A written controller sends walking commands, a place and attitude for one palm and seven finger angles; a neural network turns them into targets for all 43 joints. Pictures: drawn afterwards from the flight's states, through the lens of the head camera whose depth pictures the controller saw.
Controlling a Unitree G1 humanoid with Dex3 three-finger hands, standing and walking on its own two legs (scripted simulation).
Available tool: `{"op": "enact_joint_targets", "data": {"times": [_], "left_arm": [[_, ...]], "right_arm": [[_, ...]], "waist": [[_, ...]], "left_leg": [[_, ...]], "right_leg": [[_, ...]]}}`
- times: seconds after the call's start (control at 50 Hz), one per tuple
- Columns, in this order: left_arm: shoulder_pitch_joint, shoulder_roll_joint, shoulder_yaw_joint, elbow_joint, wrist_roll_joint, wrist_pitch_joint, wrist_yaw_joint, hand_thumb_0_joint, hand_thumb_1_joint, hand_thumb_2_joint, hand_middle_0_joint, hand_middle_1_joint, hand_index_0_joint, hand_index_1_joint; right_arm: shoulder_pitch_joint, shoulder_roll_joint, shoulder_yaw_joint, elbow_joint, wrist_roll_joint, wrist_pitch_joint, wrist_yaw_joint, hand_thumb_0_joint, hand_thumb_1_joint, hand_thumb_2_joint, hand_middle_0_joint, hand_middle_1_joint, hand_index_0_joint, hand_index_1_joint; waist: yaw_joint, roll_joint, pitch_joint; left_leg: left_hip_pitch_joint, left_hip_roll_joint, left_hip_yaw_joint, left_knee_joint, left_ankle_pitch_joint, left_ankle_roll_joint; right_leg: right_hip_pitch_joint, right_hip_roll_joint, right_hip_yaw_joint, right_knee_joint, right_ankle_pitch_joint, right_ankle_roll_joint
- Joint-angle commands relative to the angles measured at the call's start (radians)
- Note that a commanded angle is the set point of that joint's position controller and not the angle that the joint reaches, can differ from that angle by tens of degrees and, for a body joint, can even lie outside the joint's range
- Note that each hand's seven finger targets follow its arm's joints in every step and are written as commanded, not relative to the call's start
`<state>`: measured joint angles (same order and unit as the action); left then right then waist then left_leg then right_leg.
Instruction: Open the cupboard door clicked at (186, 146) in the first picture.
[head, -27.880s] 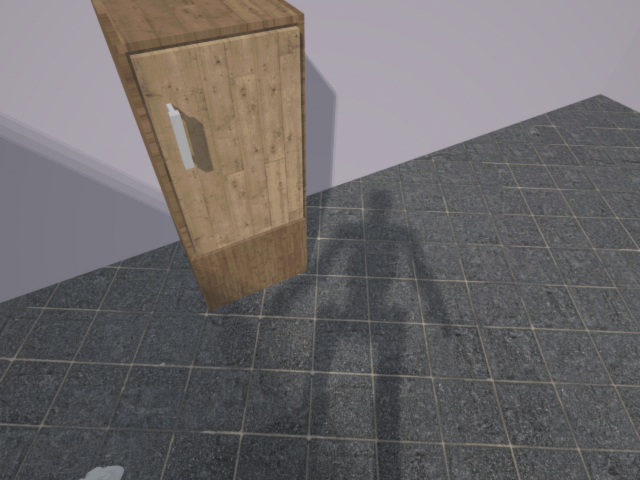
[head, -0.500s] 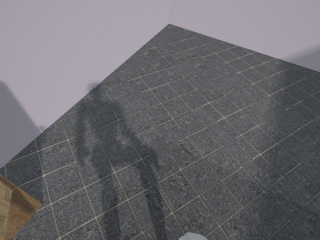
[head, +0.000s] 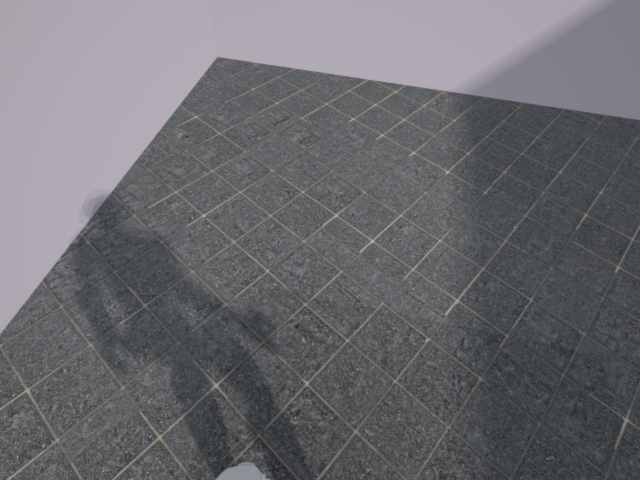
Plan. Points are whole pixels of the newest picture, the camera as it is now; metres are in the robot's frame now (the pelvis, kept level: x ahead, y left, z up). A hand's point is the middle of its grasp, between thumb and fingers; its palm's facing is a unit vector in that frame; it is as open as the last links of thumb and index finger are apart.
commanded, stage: walk to a spot facing it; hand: left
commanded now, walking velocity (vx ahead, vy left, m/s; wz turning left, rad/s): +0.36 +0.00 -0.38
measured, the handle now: out of the picture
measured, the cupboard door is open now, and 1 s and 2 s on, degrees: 45 45 45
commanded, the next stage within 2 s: turn to face it in 0.62 s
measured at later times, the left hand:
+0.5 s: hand (263, 343) +0.35 +0.11 -0.16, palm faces -0.15 -0.97 -0.20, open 7.3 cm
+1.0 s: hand (306, 243) +0.57 +0.06 -0.17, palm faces -0.12 -0.97 -0.19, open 7.3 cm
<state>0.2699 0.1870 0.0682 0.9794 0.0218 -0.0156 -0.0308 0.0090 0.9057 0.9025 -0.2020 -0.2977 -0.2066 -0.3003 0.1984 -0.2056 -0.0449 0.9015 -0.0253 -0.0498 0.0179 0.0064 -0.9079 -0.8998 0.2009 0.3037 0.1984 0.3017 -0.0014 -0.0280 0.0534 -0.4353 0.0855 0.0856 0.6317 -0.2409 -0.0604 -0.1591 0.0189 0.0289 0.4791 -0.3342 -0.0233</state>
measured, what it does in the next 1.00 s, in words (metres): walks ahead: left foot, then right foot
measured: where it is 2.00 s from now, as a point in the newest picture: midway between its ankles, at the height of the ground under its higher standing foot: (371, 366)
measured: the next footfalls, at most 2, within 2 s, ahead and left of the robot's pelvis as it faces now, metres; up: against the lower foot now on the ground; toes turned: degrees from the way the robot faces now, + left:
left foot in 0.02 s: +0.14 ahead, +0.14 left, +0.00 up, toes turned +5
right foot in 0.34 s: +0.25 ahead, -0.16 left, +0.00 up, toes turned -16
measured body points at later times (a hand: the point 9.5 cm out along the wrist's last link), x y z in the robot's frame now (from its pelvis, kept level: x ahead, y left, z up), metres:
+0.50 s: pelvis +0.23 -0.05 +0.00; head +0.26 -0.06 +0.45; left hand +0.35 +0.17 -0.15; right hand +0.17 -0.30 -0.15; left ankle +0.23 +0.08 -0.67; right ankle +0.21 -0.15 -0.74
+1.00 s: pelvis +0.44 -0.11 -0.01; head +0.46 -0.11 +0.44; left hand +0.57 +0.11 -0.15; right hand +0.38 -0.33 -0.17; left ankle +0.43 +0.03 -0.71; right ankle +0.43 -0.22 -0.74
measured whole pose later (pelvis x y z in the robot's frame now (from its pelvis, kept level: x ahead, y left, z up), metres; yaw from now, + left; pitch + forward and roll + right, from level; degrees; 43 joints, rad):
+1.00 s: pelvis +0.44 -0.11 -0.01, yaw -7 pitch +1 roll +1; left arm 0.15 0.17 0.05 0.98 0.02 -0.04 0.00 0.01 0.92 0.90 -0.20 -0.30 -0.20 -0.30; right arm 0.34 -0.17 -0.04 1.09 -0.02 0.01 0.00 0.00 -0.93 -0.90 0.20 0.30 0.20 0.30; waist -0.03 -0.01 0.03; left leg -0.32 0.05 0.07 0.78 -0.49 -0.03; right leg -0.29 -0.09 -0.13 0.60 -0.31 0.00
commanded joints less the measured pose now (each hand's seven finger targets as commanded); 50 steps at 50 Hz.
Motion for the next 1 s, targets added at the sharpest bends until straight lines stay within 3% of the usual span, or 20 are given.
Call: {"op": "enact_joint_targets", "data": {"times": [0.0,0.02,0.04,0.1,0.16,0.22,0.28,0.3,0.32,0.34,0.38,0.44,0.58,0.6,0.64,0.7,0.8,0.86,0.92,0.98], "left_arm": [[-0.017,0.068,0.023,-0.101,-0.011,-0.028,0.0,0.0,0.9,0.9,-0.2,-0.3,-0.2,-0.3],[-0.087,0.081,0.023,-0.137,-0.006,-0.039,-0.004,0.0,0.9,0.9,-0.2,-0.3,-0.2,-0.3],[-0.125,0.078,0.023,-0.142,0.006,-0.044,-0.004,0.0,0.9,0.9,-0.2,-0.3,-0.2,-0.3],[-0.106,0.059,0.027,-0.112,0.015,-0.031,-0.023,0.0,0.9,0.9,-0.2,-0.3,-0.2,-0.3],[-0.129,0.024,0.005,-0.116,0.006,-0.016,-0.032,0.0,0.9,0.9,-0.2,-0.3,-0.2,-0.3],[-0.143,0.025,0.004,-0.113,0.008,-0.015,-0.034,0.0,0.9,0.9,-0.2,-0.3,-0.2,-0.3],[0.01,0.086,0.026,-0.057,0.011,-0.018,-0.025,0.0,0.9,0.9,-0.2,-0.3,-0.2,-0.3],[0.151,0.163,0.045,-0.02,0.015,-0.029,-0.013,0.0,0.9,0.9,-0.2,-0.3,-0.2,-0.3],[0.29,0.302,0.079,0.017,0.01,-0.033,0.006,0.0,0.9,0.9,-0.2,-0.3,-0.2,-0.3],[0.267,0.307,0.071,0.013,-0.008,-0.026,0.02,0.0,0.9,0.9,-0.2,-0.3,-0.2,-0.3],[0.119,0.207,0.041,-0.011,-0.004,-0.031,0.034,0.0,0.9,0.9,-0.2,-0.3,-0.2,-0.3],[0.026,0.128,0.02,-0.019,0.004,-0.05,0.034,0.0,0.9,0.9,-0.2,-0.3,-0.2,-0.3],[0.017,0.154,0.025,0.032,-0.01,-0.052,0.021,0.0,0.9,0.9,-0.2,-0.3,-0.2,-0.3],[0.015,0.129,0.02,0.028,-0.008,-0.047,0.021,0.0,0.9,0.9,-0.2,-0.3,-0.2,-0.3],[0.035,0.053,0.002,-0.015,-0.014,-0.044,0.016,0.0,0.9,0.9,-0.2,-0.3,-0.2,-0.3],[-0.071,0.064,0.003,-0.026,0.004,-0.046,0.012,0.0,0.9,0.9,-0.2,-0.3,-0.2,-0.3],[-0.007,-0.006,-0.021,0.009,-0.003,-0.024,0.014,0.0,0.9,0.9,-0.2,-0.3,-0.2,-0.3],[0.048,0.03,-0.011,0.025,-0.002,-0.026,0.021,0.0,0.9,0.9,-0.2,-0.3,-0.2,-0.3],[0.108,0.232,0.028,0.021,0.004,-0.021,0.04,0.0,0.9,0.9,-0.2,-0.3,-0.2,-0.3],[0.055,0.172,0.022,0.006,0.004,-0.022,0.058,0.0,0.9,0.9,-0.2,-0.3,-0.2,-0.3]], "right_arm": [[0.35,-0.277,-0.073,0.038,-0.024,-0.037,-0.037,0.0,-0.9,-0.9,0.2,0.3,0.2,0.3],[0.407,-0.276,-0.064,0.046,-0.026,-0.026,-0.047,0.0,-0.9,-0.9,0.2,0.3,0.2,0.3],[0.341,-0.254,-0.057,0.031,-0.026,-0.026,-0.039,0.0,-0.9,-0.9,0.2,0.3,0.2,0.3],[0.177,-0.124,-0.023,0.007,-0.016,-0.043,-0.043,0.0,-0.9,-0.9,0.2,0.3,0.2,0.3],[0.205,-0.136,-0.025,0.039,-0.016,-0.049,-0.042,0.0,-0.9,-0.9,0.2,0.3,0.2,0.3],[0.198,-0.146,-0.038,0.052,-0.014,-0.03,-0.031,0.0,-0.9,-0.9,0.2,0.3,0.2,0.3],[0.158,-0.149,-0.037,0.054,-0.009,-0.012,-0.024,0.0,-0.9,-0.9,0.2,0.3,0.2,0.3],[0.129,-0.116,-0.026,0.039,0.002,-0.01,-0.014,0.0,-0.9,-0.9,0.2,0.3,0.2,0.3],[0.078,-0.042,-0.012,-0.008,0.016,-0.012,-0.007,0.0,-0.9,-0.9,0.2,0.3,0.2,0.3],[0.009,-0.086,-0.021,-0.028,0.009,-0.011,-0.009,0.0,-0.9,-0.9,0.2,0.3,0.2,0.3],[-0.014,-0.093,-0.03,0.002,0.003,-0.016,-0.012,0.0,-0.9,-0.9,0.2,0.3,0.2,0.3],[0.066,-0.036,-0.019,0.065,-0.004,0.0,-0.007,0.0,-0.9,-0.9,0.2,0.3,0.2,0.3],[0.114,-0.048,-0.016,0.084,0.0,-0.022,-0.002,0.0,-0.9,-0.9,0.2,0.3,0.2,0.3],[0.193,-0.087,-0.029,0.108,-0.002,-0.027,-0.007,0.0,-0.9,-0.9,0.2,0.3,0.2,0.3],[0.425,-0.248,-0.061,0.148,-0.024,-0.024,-0.032,0.0,-0.9,-0.9,0.2,0.3,0.2,0.3],[0.239,-0.128,-0.028,0.104,-0.013,-0.021,-0.037,0.0,-0.9,-0.9,0.2,0.3,0.2,0.3],[0.164,-0.093,-0.013,0.121,-0.006,-0.028,-0.05,0.0,-0.9,-0.9,0.2,0.3,0.2,0.3],[0.124,-0.108,-0.021,0.116,0.009,-0.004,-0.046,0.0,-0.9,-0.9,0.2,0.3,0.2,0.3],[0.092,-0.025,-0.012,0.076,0.01,0.029,-0.024,0.0,-0.9,-0.9,0.2,0.3,0.2,0.3],[0.023,-0.041,-0.024,0.066,0.014,0.042,-0.025,0.0,-0.9,-0.9,0.2,0.3,0.2,0.3]], "waist": [[-0.143,0.373,-0.151],[-0.161,0.273,-0.136],[-0.13,0.185,-0.062],[-0.035,0.225,0.024],[-0.032,0.184,-0.069],[-0.038,0.18,-0.048],[0.058,0.078,-0.074],[0.132,-0.075,-0.124],[0.194,-0.378,-0.167],[0.189,-0.275,-0.098],[0.1,-0.211,-0.02],[0.013,-0.106,-0.031],[-0.041,-0.03,-0.017],[-0.074,0.048,-0.041],[-0.146,0.358,-0.157],[-0.07,0.214,0.033],[-0.01,0.16,-0.075],[0.03,0.109,-0.107],[0.068,-0.231,-0.087],[0.062,-0.228,-0.041]], "left_leg": [[0.586,0.328,-0.476,-0.318,-0.227,0.141],[0.558,0.439,-0.662,-0.422,-0.316,0.231],[0.424,0.442,-0.633,-0.436,-0.371,0.245],[0.297,0.31,-0.292,-0.424,-0.082,0.161],[0.346,0.251,-0.035,-0.368,0.245,0.152],[0.266,0.227,0.037,-0.353,0.124,0.139],[0.143,0.175,0.088,-0.172,0.033,0.094],[-0.035,0.094,0.173,0.086,-0.004,0.055],[-0.287,-0.04,0.167,0.424,-0.385,0.018],[-0.369,0.002,0.004,0.577,-0.386,0.03],[-0.365,0.076,-0.073,0.603,-0.196,0.027],[-0.146,0.077,-0.03,0.352,-0.13,0.012],[0.183,-0.014,0.063,-0.115,0.114,0.02],[0.331,0.01,0.005,-0.15,0.094,0.037],[0.558,0.394,-0.551,-0.369,-0.07,0.225],[0.272,0.36,-0.408,-0.417,-0.061,0.22],[0.22,0.182,-0.09,-0.29,0.534,0.194],[0.137,0.112,-0.101,-0.207,0.294,0.144],[-0.088,-0.072,0.044,0.12,-0.322,0.027],[-0.203,-0.007,-0.049,0.451,-0.332,0.017]], "right_leg": [[-0.481,0.038,-0.044,0.436,-0.2,-0.025],[-0.557,0.021,-0.002,0.642,-0.247,-0.025],[-0.599,-0.035,0.014,0.773,-0.2,-0.033],[-0.597,-0.127,0.01,0.774,0.024,-0.002],[-0.449,-0.124,-0.064,0.45,0.018,0.013],[-0.266,-0.07,-0.159,0.219,0.069,0.008],[0.047,-0.021,-0.182,0.091,0.106,-0.018],[0.265,-0.14,0.005,0.003,-0.063,-0.081],[0.405,-0.414,0.474,-0.199,-0.18,-0.2],[0.323,-0.458,0.572,-0.295,-0.257,-0.252],[0.162,-0.395,0.41,-0.275,-0.146,-0.22],[0.007,-0.302,0.147,-0.252,0.154,-0.183],[-0.058,-0.213,0.03,-0.141,0.149,-0.115],[-0.147,-0.162,0.002,-0.001,0.145,-0.088],[-0.43,0.032,-0.112,0.571,-0.26,-0.015],[-0.542,-0.107,0.005,0.803,-0.072,-0.015],[-0.189,-0.079,-0.117,0.273,-0.032,0.035],[0.014,-0.048,-0.155,0.027,0.19,0.049],[0.114,-0.451,0.199,-0.195,0.201,-0.096],[0.147,-0.458,0.112,-0.133,0.605,-0.158]]}}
